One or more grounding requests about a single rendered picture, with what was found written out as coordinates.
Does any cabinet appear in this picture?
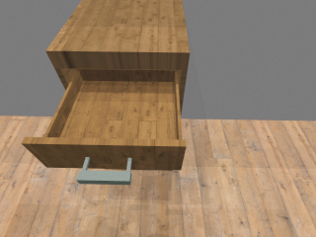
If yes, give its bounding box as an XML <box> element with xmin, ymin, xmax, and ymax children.
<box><xmin>45</xmin><ymin>0</ymin><xmax>190</xmax><ymax>171</ymax></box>

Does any drawer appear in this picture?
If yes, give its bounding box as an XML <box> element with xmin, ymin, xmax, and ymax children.
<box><xmin>22</xmin><ymin>68</ymin><xmax>187</xmax><ymax>171</ymax></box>

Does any handle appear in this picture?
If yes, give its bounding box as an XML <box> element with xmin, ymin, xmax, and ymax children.
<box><xmin>76</xmin><ymin>157</ymin><xmax>132</xmax><ymax>185</ymax></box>

